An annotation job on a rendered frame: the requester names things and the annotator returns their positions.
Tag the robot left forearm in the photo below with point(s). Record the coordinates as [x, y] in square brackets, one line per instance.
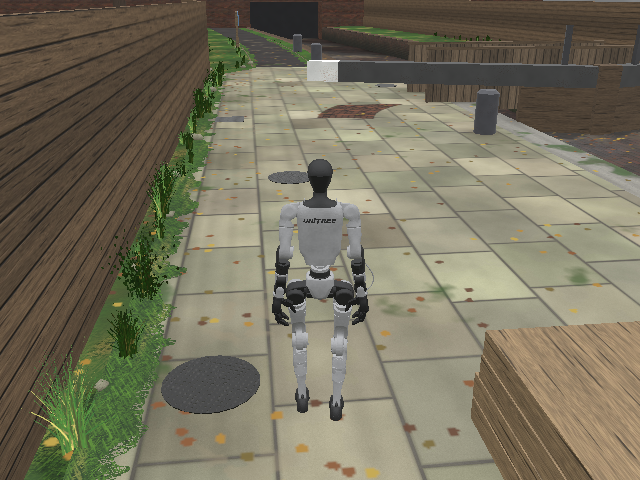
[281, 276]

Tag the robot right upper arm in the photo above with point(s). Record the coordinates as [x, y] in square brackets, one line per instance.
[351, 212]

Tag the robot left upper arm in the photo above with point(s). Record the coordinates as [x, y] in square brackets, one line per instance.
[288, 212]

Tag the right robot thigh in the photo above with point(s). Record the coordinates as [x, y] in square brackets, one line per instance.
[343, 292]

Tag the robot right forearm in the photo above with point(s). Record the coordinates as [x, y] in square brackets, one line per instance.
[359, 277]

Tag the right robot foot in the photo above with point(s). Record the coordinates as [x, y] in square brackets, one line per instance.
[336, 412]

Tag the robot left hand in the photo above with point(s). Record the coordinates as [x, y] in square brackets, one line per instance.
[276, 309]

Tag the robot right hand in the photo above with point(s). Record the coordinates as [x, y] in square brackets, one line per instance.
[363, 309]

